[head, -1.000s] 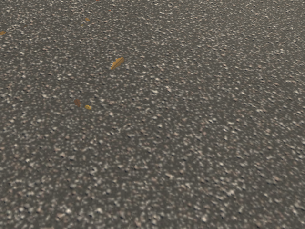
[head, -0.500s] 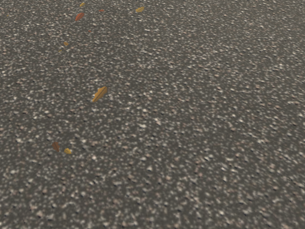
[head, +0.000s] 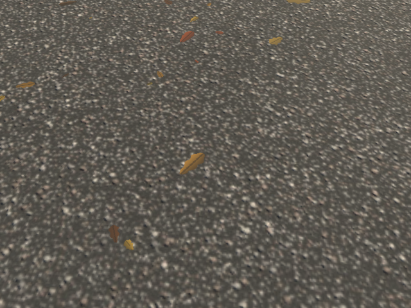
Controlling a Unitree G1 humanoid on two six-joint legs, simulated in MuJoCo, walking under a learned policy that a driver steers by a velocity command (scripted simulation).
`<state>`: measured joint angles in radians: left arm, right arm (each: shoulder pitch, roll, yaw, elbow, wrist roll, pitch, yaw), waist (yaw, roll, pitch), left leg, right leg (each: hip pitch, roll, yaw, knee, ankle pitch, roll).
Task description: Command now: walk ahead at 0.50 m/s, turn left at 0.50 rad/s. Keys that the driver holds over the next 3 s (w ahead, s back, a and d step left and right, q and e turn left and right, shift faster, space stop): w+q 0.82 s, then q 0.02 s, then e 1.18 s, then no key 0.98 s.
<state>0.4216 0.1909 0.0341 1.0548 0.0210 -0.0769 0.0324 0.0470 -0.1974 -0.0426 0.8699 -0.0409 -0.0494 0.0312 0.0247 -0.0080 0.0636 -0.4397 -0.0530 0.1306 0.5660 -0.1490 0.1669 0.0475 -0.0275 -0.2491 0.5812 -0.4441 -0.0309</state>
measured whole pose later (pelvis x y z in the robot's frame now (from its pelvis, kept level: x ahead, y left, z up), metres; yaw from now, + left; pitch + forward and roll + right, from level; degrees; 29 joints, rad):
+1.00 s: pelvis +0.51 +0.10 +0.01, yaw +31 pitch +1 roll -2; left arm 0.42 0.23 0.03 0.92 0.01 -0.07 0.00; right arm 0.02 -0.23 -0.02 0.73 -0.06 -0.04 0.05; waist 0.08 0.03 0.06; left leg -0.47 0.01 0.03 0.51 -0.02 0.08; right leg 0.02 -0.03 -0.20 0.36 -0.38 0.02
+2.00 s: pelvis +0.55 +0.13 +0.02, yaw -2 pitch +1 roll +0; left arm 0.21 0.30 0.09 0.74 0.01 0.06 -0.01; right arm 0.17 -0.26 -0.04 0.73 -0.02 0.02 -0.04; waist 0.02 -0.05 0.05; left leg -0.26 -0.04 -0.02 0.49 -0.24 0.03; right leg -0.38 0.14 0.18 0.66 -0.36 -0.03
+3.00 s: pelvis +0.53 +0.12 +0.03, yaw -8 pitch -2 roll +0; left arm 0.23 0.23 0.00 1.06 0.01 0.00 0.03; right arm 0.24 -0.22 -0.01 1.07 -0.01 0.01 -0.02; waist -0.01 0.00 0.04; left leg -0.15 0.01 0.00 0.38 -0.20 -0.01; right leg -0.11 0.04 0.04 0.37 -0.22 -0.03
